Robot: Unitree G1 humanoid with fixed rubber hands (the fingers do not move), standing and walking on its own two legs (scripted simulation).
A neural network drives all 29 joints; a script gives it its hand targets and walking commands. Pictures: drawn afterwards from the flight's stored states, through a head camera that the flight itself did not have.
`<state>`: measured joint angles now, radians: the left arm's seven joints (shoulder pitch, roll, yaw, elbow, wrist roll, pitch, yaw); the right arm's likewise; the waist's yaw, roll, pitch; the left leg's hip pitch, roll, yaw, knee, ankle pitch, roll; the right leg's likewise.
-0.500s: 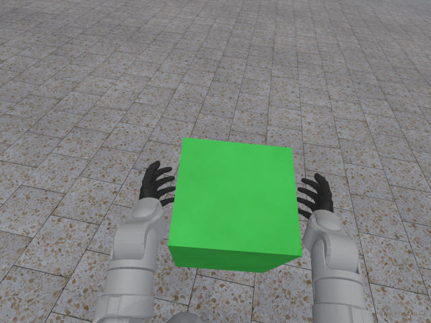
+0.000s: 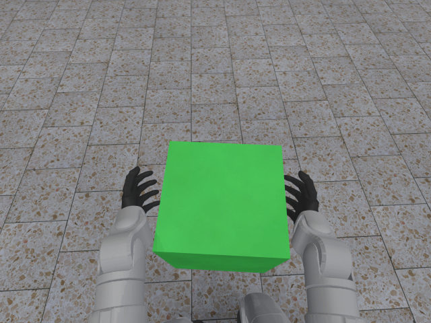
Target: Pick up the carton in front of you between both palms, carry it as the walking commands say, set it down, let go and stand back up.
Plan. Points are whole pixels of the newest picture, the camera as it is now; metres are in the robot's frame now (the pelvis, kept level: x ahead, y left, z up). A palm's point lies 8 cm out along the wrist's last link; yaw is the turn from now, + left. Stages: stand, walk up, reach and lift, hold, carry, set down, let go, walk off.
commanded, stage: carry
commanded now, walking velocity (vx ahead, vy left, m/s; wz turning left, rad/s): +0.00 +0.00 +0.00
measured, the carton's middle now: (222, 214) +0.33 -0.02 -0.07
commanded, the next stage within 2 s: none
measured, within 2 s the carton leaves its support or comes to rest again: neither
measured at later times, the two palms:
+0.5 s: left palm (117, 121) +0.45 +0.16 +0.10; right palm (286, 110) +0.46 -0.15 +0.10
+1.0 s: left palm (113, 124) +0.45 +0.17 +0.09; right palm (276, 113) +0.47 -0.13 +0.09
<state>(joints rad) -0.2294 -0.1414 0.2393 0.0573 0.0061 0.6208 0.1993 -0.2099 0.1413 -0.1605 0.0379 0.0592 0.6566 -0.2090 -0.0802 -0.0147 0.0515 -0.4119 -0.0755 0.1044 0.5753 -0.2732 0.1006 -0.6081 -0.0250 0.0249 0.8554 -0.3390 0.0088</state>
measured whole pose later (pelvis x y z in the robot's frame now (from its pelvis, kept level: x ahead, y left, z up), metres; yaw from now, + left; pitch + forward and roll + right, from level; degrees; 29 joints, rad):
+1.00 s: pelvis +0.16 +0.00 +0.00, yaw +2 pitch +3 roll -1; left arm -0.30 -0.16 0.23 -0.11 0.04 0.94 0.18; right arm -0.30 0.16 -0.22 -0.10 -0.06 0.94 -0.18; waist 0.01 0.03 -0.08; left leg -0.15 0.01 0.12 0.59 -0.49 0.05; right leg -0.35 -0.02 -0.14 0.65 -0.35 -0.04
